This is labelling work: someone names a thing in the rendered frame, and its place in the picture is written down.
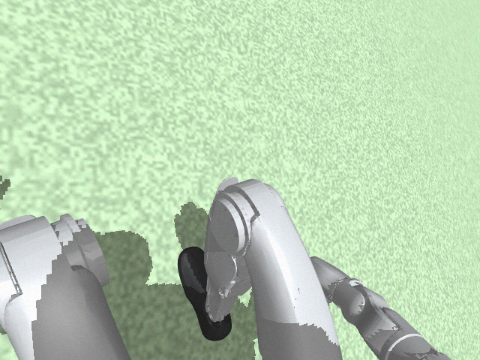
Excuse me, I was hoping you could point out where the right robot foot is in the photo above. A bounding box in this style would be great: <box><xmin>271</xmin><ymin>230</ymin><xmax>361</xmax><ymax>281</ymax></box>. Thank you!
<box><xmin>178</xmin><ymin>247</ymin><xmax>232</xmax><ymax>341</ymax></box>

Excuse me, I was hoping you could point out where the right robot hand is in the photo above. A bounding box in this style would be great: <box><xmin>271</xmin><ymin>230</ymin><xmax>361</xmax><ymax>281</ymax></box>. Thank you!
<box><xmin>310</xmin><ymin>256</ymin><xmax>351</xmax><ymax>306</ymax></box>

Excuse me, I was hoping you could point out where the right robot arm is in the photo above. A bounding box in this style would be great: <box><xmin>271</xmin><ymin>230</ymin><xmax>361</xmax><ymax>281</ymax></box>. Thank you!
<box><xmin>332</xmin><ymin>278</ymin><xmax>451</xmax><ymax>360</ymax></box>

